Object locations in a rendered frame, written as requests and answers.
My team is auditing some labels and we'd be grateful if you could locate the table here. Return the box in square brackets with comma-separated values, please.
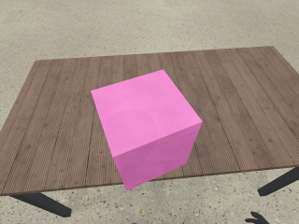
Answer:
[0, 46, 299, 217]

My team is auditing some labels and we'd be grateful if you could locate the carton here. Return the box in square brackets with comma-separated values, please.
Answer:
[91, 69, 203, 191]

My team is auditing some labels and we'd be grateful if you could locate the robot right hand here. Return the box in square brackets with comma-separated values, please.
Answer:
[245, 211, 269, 224]

